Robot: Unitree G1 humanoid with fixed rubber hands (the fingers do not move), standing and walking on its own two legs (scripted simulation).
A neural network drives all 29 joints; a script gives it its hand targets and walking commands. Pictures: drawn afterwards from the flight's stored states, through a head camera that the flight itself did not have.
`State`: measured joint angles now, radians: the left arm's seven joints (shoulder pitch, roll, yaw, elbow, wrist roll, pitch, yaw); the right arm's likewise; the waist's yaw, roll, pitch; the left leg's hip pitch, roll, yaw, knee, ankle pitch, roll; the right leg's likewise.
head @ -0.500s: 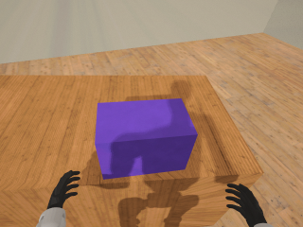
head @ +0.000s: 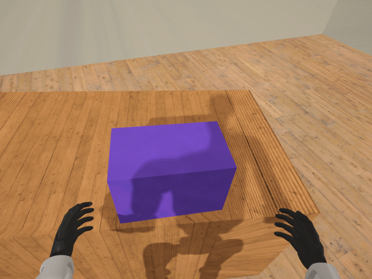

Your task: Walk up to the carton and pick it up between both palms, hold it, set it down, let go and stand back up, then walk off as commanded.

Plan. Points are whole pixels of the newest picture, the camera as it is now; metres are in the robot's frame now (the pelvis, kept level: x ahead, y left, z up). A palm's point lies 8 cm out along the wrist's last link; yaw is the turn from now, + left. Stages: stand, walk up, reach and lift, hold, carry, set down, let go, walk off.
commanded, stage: reach and lift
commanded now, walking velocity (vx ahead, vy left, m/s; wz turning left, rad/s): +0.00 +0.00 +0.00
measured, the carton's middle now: (169, 171) +0.43 +0.04 -0.03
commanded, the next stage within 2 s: none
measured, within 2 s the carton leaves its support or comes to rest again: neither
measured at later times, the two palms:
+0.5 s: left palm (64, 205) +0.29 +0.26 +0.02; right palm (296, 211) +0.28 -0.25 +0.03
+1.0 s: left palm (69, 159) +0.37 +0.26 +0.09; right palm (288, 165) +0.36 -0.23 +0.10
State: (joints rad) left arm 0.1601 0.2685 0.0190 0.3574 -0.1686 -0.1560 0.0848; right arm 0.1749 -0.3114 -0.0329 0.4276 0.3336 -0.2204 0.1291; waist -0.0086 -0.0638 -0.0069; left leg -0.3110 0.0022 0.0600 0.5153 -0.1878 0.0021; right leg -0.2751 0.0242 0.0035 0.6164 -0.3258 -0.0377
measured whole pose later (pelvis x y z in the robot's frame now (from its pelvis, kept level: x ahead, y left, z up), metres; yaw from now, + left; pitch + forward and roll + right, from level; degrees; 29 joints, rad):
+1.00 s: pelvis +0.01 +0.00 +0.00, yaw +0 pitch +1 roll +2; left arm -0.45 0.38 0.09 0.50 -0.22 0.26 0.02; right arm -0.39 -0.37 -0.03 0.51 0.41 0.14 0.07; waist 0.00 -0.07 0.01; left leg -0.31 0.00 0.06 0.48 -0.18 0.00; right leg -0.28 0.02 0.01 0.58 -0.32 -0.04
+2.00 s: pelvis +0.01 +0.02 -0.01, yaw -1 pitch +20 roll -1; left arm -0.71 0.32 -0.04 1.19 -0.26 -0.30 0.04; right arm -0.67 -0.36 0.11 1.05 0.46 -0.19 0.06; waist 0.02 -0.05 -0.17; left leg -0.76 0.03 0.05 0.60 -0.19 0.01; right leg -0.68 0.05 0.00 0.61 -0.28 -0.03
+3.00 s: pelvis +0.01 +0.02 -0.01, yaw -1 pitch +23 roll -2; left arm -0.69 0.18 0.06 1.11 -0.26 -0.33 0.10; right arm -0.71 -0.28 0.11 1.08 0.31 -0.28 0.02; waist 0.04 0.01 -0.23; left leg -0.83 0.03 0.04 0.63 -0.20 0.02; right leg -0.74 0.05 -0.01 0.61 -0.27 -0.02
